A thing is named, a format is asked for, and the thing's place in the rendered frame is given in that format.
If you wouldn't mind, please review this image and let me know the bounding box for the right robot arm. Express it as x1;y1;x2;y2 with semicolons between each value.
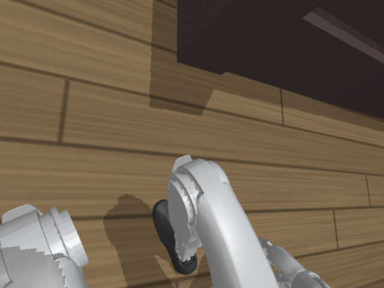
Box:
291;270;330;288

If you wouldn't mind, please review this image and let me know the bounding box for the right robot hand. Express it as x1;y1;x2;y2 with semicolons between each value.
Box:
259;237;306;288

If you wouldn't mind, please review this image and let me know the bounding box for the right robot foot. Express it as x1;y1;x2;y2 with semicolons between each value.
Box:
152;199;197;275

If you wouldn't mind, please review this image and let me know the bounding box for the sofa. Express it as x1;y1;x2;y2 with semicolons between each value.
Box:
177;0;384;120

